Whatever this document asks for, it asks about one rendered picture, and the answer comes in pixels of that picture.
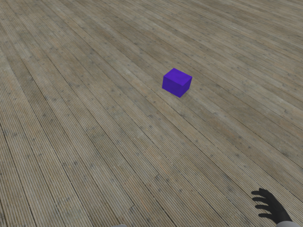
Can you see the carton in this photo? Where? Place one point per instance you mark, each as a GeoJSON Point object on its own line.
{"type": "Point", "coordinates": [176, 82]}

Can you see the robot right hand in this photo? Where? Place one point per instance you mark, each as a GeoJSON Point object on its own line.
{"type": "Point", "coordinates": [278, 213]}

